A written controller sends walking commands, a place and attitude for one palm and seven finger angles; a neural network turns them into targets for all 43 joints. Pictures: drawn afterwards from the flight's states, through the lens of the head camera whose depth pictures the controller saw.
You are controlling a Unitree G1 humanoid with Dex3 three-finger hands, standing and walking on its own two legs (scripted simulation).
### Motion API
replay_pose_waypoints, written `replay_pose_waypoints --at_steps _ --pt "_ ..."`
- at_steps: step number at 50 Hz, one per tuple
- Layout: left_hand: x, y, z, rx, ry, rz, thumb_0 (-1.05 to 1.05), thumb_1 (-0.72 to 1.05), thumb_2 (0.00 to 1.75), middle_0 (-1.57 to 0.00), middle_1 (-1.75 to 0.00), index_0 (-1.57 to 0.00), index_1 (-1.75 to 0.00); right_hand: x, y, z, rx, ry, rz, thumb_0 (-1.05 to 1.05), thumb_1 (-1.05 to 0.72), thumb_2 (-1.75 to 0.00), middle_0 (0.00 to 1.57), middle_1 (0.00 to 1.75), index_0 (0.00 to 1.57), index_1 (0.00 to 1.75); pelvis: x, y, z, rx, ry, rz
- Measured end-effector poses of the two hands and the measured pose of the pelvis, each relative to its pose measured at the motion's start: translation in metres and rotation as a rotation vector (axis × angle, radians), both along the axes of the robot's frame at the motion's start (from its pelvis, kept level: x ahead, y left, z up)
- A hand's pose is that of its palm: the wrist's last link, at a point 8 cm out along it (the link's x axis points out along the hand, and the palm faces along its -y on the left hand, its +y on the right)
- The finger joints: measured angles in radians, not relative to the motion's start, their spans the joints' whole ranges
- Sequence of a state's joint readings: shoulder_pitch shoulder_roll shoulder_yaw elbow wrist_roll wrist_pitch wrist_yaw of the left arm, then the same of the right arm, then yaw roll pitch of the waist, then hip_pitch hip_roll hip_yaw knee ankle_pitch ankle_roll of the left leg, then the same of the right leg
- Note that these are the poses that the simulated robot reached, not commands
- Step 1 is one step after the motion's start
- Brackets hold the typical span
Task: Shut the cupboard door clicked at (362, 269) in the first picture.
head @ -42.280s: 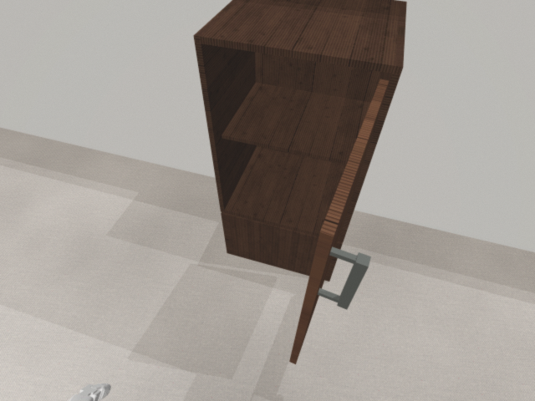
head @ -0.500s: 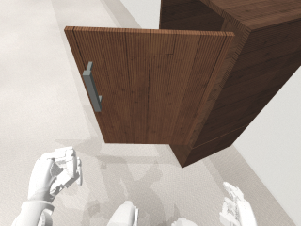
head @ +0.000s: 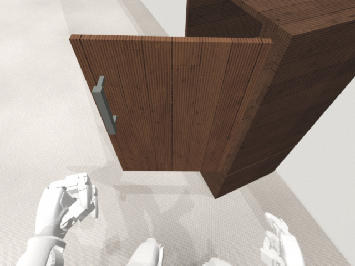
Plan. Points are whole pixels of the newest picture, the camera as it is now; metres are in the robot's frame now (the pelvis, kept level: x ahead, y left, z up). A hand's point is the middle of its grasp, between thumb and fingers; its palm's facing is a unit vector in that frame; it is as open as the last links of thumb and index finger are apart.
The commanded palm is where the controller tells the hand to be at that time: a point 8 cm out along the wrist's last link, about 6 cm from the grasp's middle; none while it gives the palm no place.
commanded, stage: bring the fist close to the handle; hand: left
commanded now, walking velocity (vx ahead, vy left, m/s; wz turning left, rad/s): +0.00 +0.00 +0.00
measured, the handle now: (107, 107) +0.47 +0.22 +0.06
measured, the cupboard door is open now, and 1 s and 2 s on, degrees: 66 66 61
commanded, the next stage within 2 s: push the door shut along its arc in 1.38 s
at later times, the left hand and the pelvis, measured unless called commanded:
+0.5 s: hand (103, 168) +0.30 +0.18 +0.06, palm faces +0.04 -1.00 -0.02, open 3.1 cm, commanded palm +0.28 +0.23 +0.06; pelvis +0.00 +0.00 +0.01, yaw -1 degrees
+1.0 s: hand (118, 139) +0.37 +0.17 +0.06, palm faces +0.05 -1.00 -0.02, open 3.1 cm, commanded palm +0.35 +0.22 +0.06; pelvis +0.00 +0.00 +0.01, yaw -1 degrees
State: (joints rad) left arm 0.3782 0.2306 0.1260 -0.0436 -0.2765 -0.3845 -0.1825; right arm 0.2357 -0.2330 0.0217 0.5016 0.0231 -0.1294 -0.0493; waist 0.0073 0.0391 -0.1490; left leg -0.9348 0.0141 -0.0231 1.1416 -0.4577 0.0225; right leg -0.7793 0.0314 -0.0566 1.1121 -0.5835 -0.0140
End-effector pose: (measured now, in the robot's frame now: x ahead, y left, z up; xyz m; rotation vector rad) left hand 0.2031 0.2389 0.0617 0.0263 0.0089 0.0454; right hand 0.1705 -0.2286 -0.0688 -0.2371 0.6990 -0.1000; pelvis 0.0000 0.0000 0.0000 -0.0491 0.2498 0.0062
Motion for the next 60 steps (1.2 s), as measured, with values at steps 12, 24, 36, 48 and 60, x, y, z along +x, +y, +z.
replay_pose_waypoints --at_steps 12,24,36,48,60 --pt "0.037 -0.003 -0.002 -0.003 -0.026 -0.013 0.02 0.90 0.90 -1.30 -1.50 -1.30 -1.50 -0.005 -0.003 -0.008 -0.006 0.033 -0.001 0.01 -0.90 -0.90 0.20 0.30 0.20 0.30 -0.002 -0.002 -0.002 0.000 0.008 0.001" --pt "0.071 -0.002 0.000 -0.007 -0.023 -0.005 0.02 0.90 0.90 -1.30 -1.50 -1.30 -1.50 -0.028 -0.012 -0.008 -0.011 0.107 -0.049 0.01 -0.90 -0.90 0.20 0.30 0.20 0.30 0.000 0.000 0.006 0.009 0.006 -0.012" --pt "0.113 -0.014 0.001 -0.013 -0.044 -0.013 0.02 0.90 0.90 -1.30 -1.50 -1.30 -1.50 -0.042 -0.015 -0.014 -0.012 0.167 -0.076 0.01 -0.90 -0.90 0.20 0.30 0.20 0.30 -0.001 0.003 0.007 0.013 0.015 -0.021" --pt "0.141 -0.017 0.003 -0.006 -0.047 0.006 0.02 0.90 0.90 -1.30 -1.50 -1.30 -1.50 -0.059 -0.017 -0.019 -0.001 0.228 -0.094 0.01 -0.90 -0.90 0.20 0.30 0.20 0.30 -0.002 0.003 0.008 0.015 0.022 -0.025" --pt "0.159 -0.019 0.002 -0.004 -0.037 0.015 0.02 0.90 0.90 -1.30 -1.50 -1.30 -1.50 -0.082 -0.026 -0.023 0.001 0.296 -0.140 0.01 -0.90 -0.90 0.20 0.30 0.20 0.30 -0.002 0.001 0.009 0.021 0.034 -0.038"
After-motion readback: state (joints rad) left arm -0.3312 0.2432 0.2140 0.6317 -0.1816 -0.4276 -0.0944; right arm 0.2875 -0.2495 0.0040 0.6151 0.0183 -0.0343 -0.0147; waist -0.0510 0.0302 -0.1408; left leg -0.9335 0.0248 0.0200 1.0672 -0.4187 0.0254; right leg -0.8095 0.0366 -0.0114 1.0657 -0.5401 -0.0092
